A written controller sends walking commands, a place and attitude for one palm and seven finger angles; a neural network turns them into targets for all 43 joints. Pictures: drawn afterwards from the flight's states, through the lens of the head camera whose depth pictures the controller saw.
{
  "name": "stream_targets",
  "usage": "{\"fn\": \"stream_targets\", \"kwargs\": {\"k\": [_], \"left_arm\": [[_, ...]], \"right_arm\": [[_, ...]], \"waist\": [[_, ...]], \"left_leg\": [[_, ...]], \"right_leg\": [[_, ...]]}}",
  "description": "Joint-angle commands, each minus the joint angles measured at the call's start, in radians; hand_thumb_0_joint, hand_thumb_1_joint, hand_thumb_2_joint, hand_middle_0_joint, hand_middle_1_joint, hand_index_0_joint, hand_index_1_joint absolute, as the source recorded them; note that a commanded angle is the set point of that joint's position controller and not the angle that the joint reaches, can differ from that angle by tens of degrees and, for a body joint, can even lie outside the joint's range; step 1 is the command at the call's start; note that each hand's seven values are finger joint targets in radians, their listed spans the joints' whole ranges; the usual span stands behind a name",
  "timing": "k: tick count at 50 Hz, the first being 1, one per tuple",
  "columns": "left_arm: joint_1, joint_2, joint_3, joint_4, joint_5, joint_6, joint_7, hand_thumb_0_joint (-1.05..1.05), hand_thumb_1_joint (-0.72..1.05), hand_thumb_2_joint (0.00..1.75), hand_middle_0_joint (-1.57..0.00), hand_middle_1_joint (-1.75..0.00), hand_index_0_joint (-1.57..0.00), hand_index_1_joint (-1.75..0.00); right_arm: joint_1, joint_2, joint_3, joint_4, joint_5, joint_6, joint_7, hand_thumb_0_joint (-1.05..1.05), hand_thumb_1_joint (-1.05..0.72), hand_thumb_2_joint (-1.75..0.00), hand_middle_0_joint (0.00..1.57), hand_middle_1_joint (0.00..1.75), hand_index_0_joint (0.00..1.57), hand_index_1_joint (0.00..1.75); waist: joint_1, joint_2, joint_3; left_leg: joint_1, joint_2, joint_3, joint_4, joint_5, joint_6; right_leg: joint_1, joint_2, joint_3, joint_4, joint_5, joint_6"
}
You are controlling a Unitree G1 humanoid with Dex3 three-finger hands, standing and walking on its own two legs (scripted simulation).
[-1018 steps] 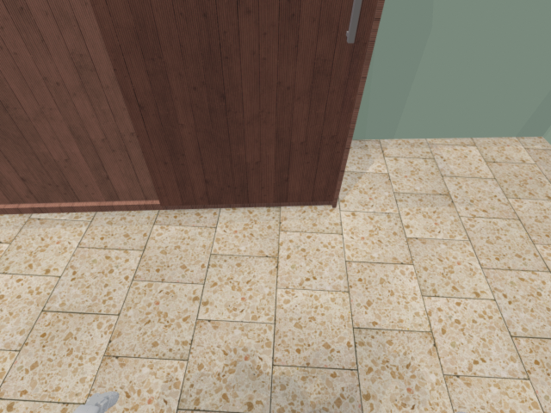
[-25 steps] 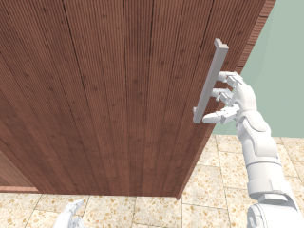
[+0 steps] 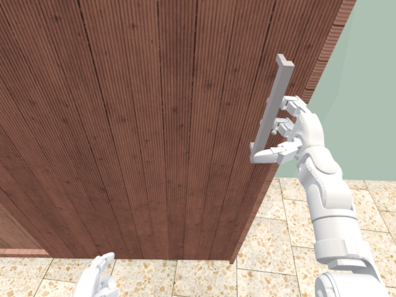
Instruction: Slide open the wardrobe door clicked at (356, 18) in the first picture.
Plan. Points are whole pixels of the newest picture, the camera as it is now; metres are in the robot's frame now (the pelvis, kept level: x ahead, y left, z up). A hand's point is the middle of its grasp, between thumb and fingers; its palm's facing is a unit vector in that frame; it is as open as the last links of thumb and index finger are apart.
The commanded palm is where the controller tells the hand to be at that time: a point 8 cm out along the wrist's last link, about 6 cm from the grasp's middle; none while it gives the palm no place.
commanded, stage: slide the fingers in behind the handle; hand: right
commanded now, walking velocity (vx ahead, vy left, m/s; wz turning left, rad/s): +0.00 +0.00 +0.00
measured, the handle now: (266, 114) +0.44 -0.10 +0.18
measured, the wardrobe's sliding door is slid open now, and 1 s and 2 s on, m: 0.00 0.00 0.00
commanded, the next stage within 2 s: grip the handle and tug to test in 0.86 s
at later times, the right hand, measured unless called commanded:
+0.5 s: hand (267, 132) +0.38 -0.09 +0.18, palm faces -0.08 +1.00 +0.01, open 14.0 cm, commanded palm +0.36 -0.15 +0.18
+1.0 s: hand (270, 132) +0.39 -0.10 +0.18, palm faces -0.06 +1.00 +0.00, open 14.0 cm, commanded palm +0.36 -0.15 +0.18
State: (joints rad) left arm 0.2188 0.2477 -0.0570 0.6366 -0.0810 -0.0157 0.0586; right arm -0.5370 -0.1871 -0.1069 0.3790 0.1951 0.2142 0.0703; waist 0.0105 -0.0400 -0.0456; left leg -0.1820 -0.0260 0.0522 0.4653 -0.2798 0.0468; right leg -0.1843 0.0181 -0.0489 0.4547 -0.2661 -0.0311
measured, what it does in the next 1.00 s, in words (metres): stands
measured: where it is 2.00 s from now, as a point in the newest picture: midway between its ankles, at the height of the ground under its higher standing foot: outside the picture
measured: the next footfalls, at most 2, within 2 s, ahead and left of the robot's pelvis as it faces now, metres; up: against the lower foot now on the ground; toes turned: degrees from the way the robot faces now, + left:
none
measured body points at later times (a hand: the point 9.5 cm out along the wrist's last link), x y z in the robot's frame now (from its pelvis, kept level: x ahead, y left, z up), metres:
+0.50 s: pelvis +0.00 +0.00 +0.00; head -0.02 +0.02 +0.45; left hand +0.15 +0.23 -0.10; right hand +0.38 -0.15 +0.18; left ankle -0.02 +0.09 -0.74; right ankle -0.01 -0.10 -0.74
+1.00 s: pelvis +0.00 +0.00 +0.00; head -0.02 +0.02 +0.45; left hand +0.15 +0.24 -0.10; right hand +0.38 -0.15 +0.18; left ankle -0.02 +0.09 -0.74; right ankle -0.01 -0.10 -0.74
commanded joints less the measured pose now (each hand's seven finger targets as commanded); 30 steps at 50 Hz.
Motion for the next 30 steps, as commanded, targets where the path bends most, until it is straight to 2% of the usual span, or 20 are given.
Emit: {"fn": "stream_targets", "kwargs": {"k": [1,3,4,6,7,10,11,12,14,15,18,19,21,22,23,24,26,27,28,30], "left_arm": [[-0.112,0.1,0.043,-0.162,0.008,-0.046,0.003,0.0,0.9,0.9,-0.2,-0.3,-0.2,-0.3],[-0.111,0.103,0.043,-0.161,0.008,-0.038,0.003,0.0,0.9,0.9,-0.2,-0.3,-0.2,-0.3],[-0.116,0.102,0.044,-0.164,0.009,-0.039,0.003,0.0,0.9,0.9,-0.2,-0.3,-0.2,-0.3],[-0.118,0.104,0.044,-0.162,0.007,-0.037,0.004,0.0,0.9,0.9,-0.2,-0.3,-0.2,-0.3],[-0.119,0.108,0.043,-0.159,0.008,-0.03,0.005,0.0,0.9,0.9,-0.2,-0.3,-0.2,-0.3],[-0.124,0.102,0.04,-0.161,0.004,-0.024,0.008,0.0,0.9,0.9,-0.2,-0.3,-0.2,-0.3],[-0.128,0.099,0.041,-0.162,0.005,-0.026,0.009,0.0,0.9,0.9,-0.2,-0.3,-0.2,-0.3],[-0.127,0.102,0.042,-0.16,0.006,-0.025,0.01,0.0,0.9,0.9,-0.2,-0.3,-0.2,-0.3],[-0.123,0.098,0.041,-0.161,0.008,-0.028,0.01,0.0,0.9,0.9,-0.2,-0.3,-0.2,-0.3],[-0.123,0.1,0.042,-0.162,0.009,-0.031,0.009,0.0,0.9,0.9,-0.2,-0.3,-0.2,-0.3],[-0.127,0.096,0.04,-0.163,0.008,-0.033,0.007,0.0,0.9,0.9,-0.2,-0.3,-0.2,-0.3],[-0.127,0.093,0.041,-0.16,0.007,-0.036,0.003,0.0,0.9,0.9,-0.2,-0.3,-0.2,-0.3],[-0.118,0.098,0.044,-0.152,0.009,-0.035,0.003,0.0,0.9,0.9,-0.2,-0.3,-0.2,-0.3],[-0.114,0.106,0.043,-0.148,0.01,-0.026,0.004,0.0,0.9,0.9,-0.2,-0.3,-0.2,-0.3],[-0.121,0.105,0.041,-0.152,0.01,-0.022,0.005,0.0,0.9,0.9,-0.2,-0.3,-0.2,-0.3],[-0.126,0.102,0.042,-0.152,0.009,-0.02,0.006,0.0,0.9,0.9,-0.2,-0.3,-0.2,-0.3],[-0.129,0.095,0.041,-0.16,0.009,-0.023,0.004,0.0,0.9,0.9,-0.2,-0.3,-0.2,-0.3],[-0.129,0.098,0.043,-0.162,0.01,-0.021,0.002,0.0,0.9,0.9,-0.2,-0.3,-0.2,-0.3],[-0.129,0.098,0.041,-0.165,0.011,-0.02,0.002,0.0,0.9,0.9,-0.2,-0.3,-0.2,-0.3],[-0.131,0.093,0.04,-0.167,0.01,-0.022,0.001,0.0,0.9,0.9,-0.2,-0.3,-0.2,-0.3]], "right_arm": [[-0.457,-0.129,-0.038,-0.296,0.004,-0.081,-0.022,0.0,0.5,-0.3,0.3,1.2,0.3,1.2],[-0.42,-0.139,-0.052,-0.277,0.009,-0.076,-0.023,0.0,0.5,-0.3,0.3,1.2,0.3,1.2],[-0.428,-0.124,-0.039,-0.291,0.01,-0.075,-0.02,0.0,0.5,-0.3,0.3,1.2,0.3,1.2],[-0.407,-0.131,-0.052,-0.269,0.015,-0.065,-0.019,0.0,0.5,-0.3,0.3,1.2,0.3,1.2],[-0.384,-0.145,-0.062,-0.247,0.014,-0.058,-0.018,0.0,0.5,-0.3,0.3,1.2,0.3,1.2],[-0.427,-0.126,-0.037,-0.258,0.01,-0.045,-0.018,0.0,0.5,-0.3,0.3,1.2,0.3,1.2],[-0.452,-0.11,-0.023,-0.274,0.01,-0.047,-0.019,0.0,0.5,-0.3,0.3,1.2,0.3,1.2],[-0.444,-0.125,-0.035,-0.269,0.011,-0.048,-0.021,0.0,0.5,-0.3,0.3,1.2,0.3,1.2],[-0.466,-0.116,-0.028,-0.288,0.013,-0.056,-0.021,0.0,0.5,-0.3,0.3,1.2,0.3,1.2],[-0.453,-0.14,-0.051,-0.3,0.016,-0.063,-0.023,0.0,0.5,-0.3,0.3,1.2,0.3,1.2],[-0.452,-0.099,-0.012,-0.308,0.015,-0.076,-0.021,0.0,0.5,-0.3,0.3,1.2,0.3,1.2],[-0.462,-0.063,0.021,-0.316,0.013,-0.079,-0.022,0.0,0.5,-0.3,0.3,1.2,0.3,1.2],[-0.424,-0.085,-0.011,-0.268,0.013,-0.068,-0.03,0.0,0.5,-0.3,0.3,1.2,0.3,1.2],[-0.388,-0.128,-0.051,-0.229,0.013,-0.057,-0.036,0.0,0.5,-0.3,0.3,1.2,0.3,1.2],[-0.419,-0.134,-0.055,-0.239,0.013,-0.052,-0.038,0.0,0.5,-0.3,0.3,1.2,0.3,1.2],[-0.428,-0.137,-0.054,-0.242,0.007,-0.047,-0.042,0.0,0.5,-0.3,0.3,1.2,0.3,1.2],[-0.445,-0.101,-0.021,-0.278,0.002,-0.049,-0.047,0.0,0.5,-0.3,0.3,1.2,0.3,1.2],[-0.414,-0.13,-0.05,-0.275,0.001,-0.052,-0.05,0.0,0.5,-0.3,0.3,1.2,0.3,1.2],[-0.424,-0.144,-0.055,-0.307,-0.001,-0.06,-0.051,0.0,0.5,-0.3,0.3,1.2,0.3,1.2],[-0.434,-0.101,-0.016,-0.32,0.002,-0.067,-0.044,0.0,0.5,-0.3,0.3,1.2,0.3,1.2]], "waist": [[-0.001,0.034,-0.276],[-0.004,0.086,-0.265],[-0.002,0.072,-0.264],[-0.002,0.106,-0.247],[-0.008,0.106,-0.227],[0.005,0.077,-0.21],[0.009,0.06,-0.215],[0.007,0.069,-0.22],[0.01,0.073,-0.245],[0.002,0.074,-0.264],[0.005,0.072,-0.266],[0.012,0.052,-0.261],[0.006,0.083,-0.246],[-0.007,0.115,-0.228],[-0.002,0.117,-0.221],[-0.002,0.116,-0.222],[-0.001,0.078,-0.232],[-0.013,0.079,-0.237],[-0.012,0.068,-0.259],[-0.002,0.068,-0.267]], "left_leg": [[0.049,0.032,-0.041,-0.043,0.395,-0.017],[0.063,0.029,-0.039,-0.047,0.401,-0.02],[0.058,0.03,-0.041,-0.047,0.404,-0.02],[0.055,0.03,-0.044,-0.055,0.393,-0.025],[0.056,0.031,-0.045,-0.059,0.382,-0.025],[0.034,0.031,-0.045,-0.068,0.338,-0.025],[0.023,0.031,-0.048,-0.071,0.332,-0.025],[0.028,0.031,-0.05,-0.073,0.326,-0.026],[0.039,0.03,-0.049,-0.068,0.351,-0.024],[0.058,0.031,-0.049,-0.061,0.369,-0.023],[0.055,0.029,-0.043,-0.057,0.374,-0.022],[0.04,0.028,-0.042,-0.055,0.373,-0.021],[0.03,0.026,-0.04,-0.06,0.358,-0.023],[0.041,0.025,-0.041,-0.067,0.332,-0.025],[0.046,0.029,-0.049,-0.074,0.328,-0.029],[0.047,0.03,-0.05,-0.076,0.317,-0.029],[0.046,0.031,-0.049,-0.07,0.337,-0.025],[0.056,0.03,-0.049,-0.07,0.34,-0.024],[0.076,0.031,-0.05,-0.065,0.362,-0.022],[0.069,0.028,-0.046,-0.062,0.373,-0.022]], "right_leg": [[0.147,-0.021,0.053,-0.01,0.327,-0.017],[0.133,-0.023,0.052,-0.014,0.322,-0.019],[0.135,-0.022,0.05,-0.014,0.319,-0.019],[0.12,-0.021,0.046,-0.014,0.294,-0.022],[0.107,-0.021,0.047,-0.017,0.282,-0.022],[0.103,-0.018,0.046,-0.023,0.25,-0.021],[0.116,-0.017,0.045,-0.019,0.246,-0.023],[0.117,-0.019,0.047,-0.018,0.245,-0.024],[0.131,-0.018,0.051,-0.016,0.267,-0.025],[0.128,-0.018,0.053,-0.015,0.28,-0.023],[0.14,-0.019,0.052,-0.017,0.292,-0.022],[0.15,-0.019,0.053,-0.014,0.297,-0.02],[0.136,-0.021,0.053,-0.013,0.281,-0.019],[0.107,-0.02,0.054,-0.022,0.255,-0.019],[0.095,-0.016,0.049,-0.028,0.239,-0.023],[0.093,-0.016,0.046,-0.03,0.231,-0.023],[0.11,-0.016,0.046,-0.027,0.253,-0.023],[0.112,-0.018,0.048,-0.026,0.26,-0.022],[0.119,-0.017,0.046,-0.027,0.28,-0.022],[0.134,-0.019,0.045,-0.023,0.29,-0.02]]}}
